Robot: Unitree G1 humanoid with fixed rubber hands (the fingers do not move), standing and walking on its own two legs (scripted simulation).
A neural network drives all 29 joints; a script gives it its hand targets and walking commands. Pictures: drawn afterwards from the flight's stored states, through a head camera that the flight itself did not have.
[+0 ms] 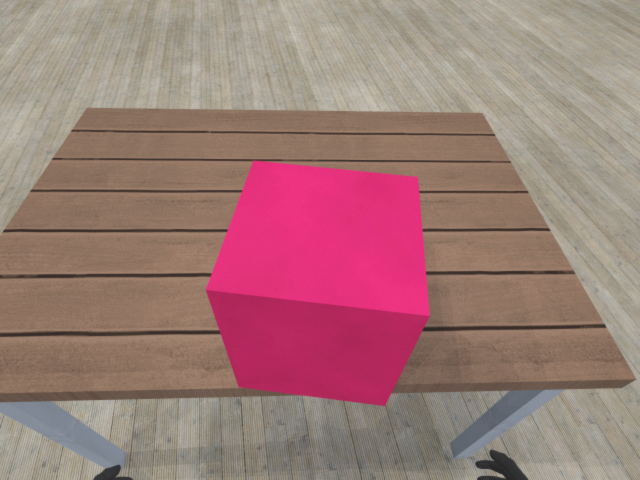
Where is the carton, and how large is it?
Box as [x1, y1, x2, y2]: [206, 160, 429, 405]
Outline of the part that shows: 253,160 206,288 238,386 384,405 429,316 417,177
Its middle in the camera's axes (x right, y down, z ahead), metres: +0.00 +0.06 +0.52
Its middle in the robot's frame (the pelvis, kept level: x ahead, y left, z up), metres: +0.35 +0.00 +0.04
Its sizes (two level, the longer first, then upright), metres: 0.210 0.200 0.250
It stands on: a table, 0.67 m high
